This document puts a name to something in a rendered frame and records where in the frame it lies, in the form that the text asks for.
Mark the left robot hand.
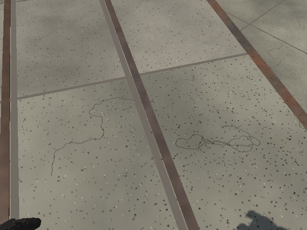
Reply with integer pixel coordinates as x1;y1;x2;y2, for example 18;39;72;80
0;218;41;230

